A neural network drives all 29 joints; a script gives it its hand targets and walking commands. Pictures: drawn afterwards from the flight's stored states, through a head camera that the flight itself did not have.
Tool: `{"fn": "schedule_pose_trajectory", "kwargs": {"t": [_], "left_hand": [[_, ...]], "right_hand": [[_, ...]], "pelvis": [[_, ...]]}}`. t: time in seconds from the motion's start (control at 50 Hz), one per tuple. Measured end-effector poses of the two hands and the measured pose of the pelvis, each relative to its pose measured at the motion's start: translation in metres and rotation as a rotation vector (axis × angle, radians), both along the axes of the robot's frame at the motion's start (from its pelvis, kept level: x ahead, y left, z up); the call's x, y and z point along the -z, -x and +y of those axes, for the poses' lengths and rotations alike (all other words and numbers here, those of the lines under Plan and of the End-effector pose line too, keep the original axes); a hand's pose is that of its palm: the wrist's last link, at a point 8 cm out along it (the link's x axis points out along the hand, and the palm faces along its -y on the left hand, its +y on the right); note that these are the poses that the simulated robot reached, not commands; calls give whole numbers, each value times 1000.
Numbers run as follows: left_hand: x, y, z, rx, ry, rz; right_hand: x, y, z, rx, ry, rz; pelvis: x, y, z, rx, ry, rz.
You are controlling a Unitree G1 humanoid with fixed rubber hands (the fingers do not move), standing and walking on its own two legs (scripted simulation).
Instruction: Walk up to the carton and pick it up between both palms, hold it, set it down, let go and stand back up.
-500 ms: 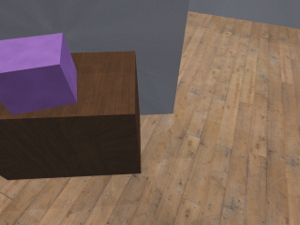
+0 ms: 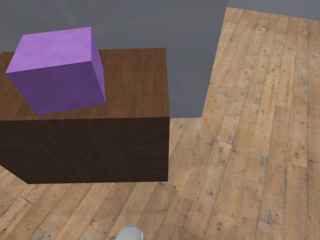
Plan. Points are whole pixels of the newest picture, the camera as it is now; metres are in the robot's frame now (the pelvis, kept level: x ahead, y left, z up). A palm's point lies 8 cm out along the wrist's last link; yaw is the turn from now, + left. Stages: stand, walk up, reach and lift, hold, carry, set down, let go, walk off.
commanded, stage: walk up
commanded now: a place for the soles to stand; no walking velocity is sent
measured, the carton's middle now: (65, 70) +0.73 +0.41 +0.00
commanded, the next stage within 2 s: none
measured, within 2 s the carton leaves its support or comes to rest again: neither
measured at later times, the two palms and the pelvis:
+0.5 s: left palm (17, 234) +0.15 +0.39 -0.08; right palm out of the picture +0.13 -0.13 -0.13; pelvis +0.09 +0.13 +0.00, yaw -2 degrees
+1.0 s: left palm out of the picture +0.29 +0.57 -0.10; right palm (149, 200) +0.23 +0.06 -0.08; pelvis +0.18 +0.32 +0.01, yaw -1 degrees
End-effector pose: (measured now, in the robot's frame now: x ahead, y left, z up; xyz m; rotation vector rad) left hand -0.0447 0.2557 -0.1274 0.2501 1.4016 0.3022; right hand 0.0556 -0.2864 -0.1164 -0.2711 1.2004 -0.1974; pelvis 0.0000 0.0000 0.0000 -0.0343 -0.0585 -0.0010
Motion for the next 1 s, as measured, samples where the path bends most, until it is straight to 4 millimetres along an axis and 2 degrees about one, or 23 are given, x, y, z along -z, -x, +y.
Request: {"fn": "schedule_pose_trajectory", "kwargs": {"t": [0.06,0.12,0.16,0.22,0.28,0.32,0.38,0.48,0.58,0.68,0.76,0.82,0.92,1.0], "left_hand": [[18,-25,43,31,-4,-30],[23,-70,72,79,-8,-96],[10,-107,81,107,-12,-181],[-15,-158,84,170,-4,-309],[-35,-197,84,220,-1,-398],[-41,-214,85,241,-8,-440],[-39,-222,92,248,-34,-458],[-45,-199,123,176,-73,-367],[-49,-187,165,150,-84,-282],[-39,-196,220,156,-85,-255],[-12,-218,275,157,-74,-254],[4,-244,304,156,-54,-252],[-15,-301,314,197,2,-346],[-30,-333,318,252,39,-398]], "right_hand": [[1,-18,25,-10,19,-59],[3,-13,53,13,7,-78],[1,-3,67,44,-8,-44],[-3,7,85,73,-26,4],[0,4,100,68,-50,21],[7,-5,108,51,-69,19],[21,-26,120,10,-88,14],[18,-68,147,-46,-105,-4],[8,-108,177,-77,-115,-36],[3,-152,221,-120,-99,-72],[2,-188,263,-140,-62,-134],[-5,-197,293,-131,-44,-173],[-27,-182,323,-50,-15,-136],[-32,-175,341,-15,-6,-116]], "pelvis": [[15,-11,28,-3,-19,-18],[19,-20,47,13,-38,-30],[12,-27,56,6,-26,-24],[0,-36,68,7,-29,-17],[-5,-46,80,11,-30,2],[-2,-53,86,17,-39,11],[7,-65,96,24,-28,15],[-1,-86,122,26,-30,-4],[-7,-103,155,29,-37,-6],[0,-119,197,16,-21,1],[19,-137,241,4,-3,-1],[23,-147,266,14,-18,-24],[0,-164,298,12,5,-6],[-9,-175,322,21,3,7]]}}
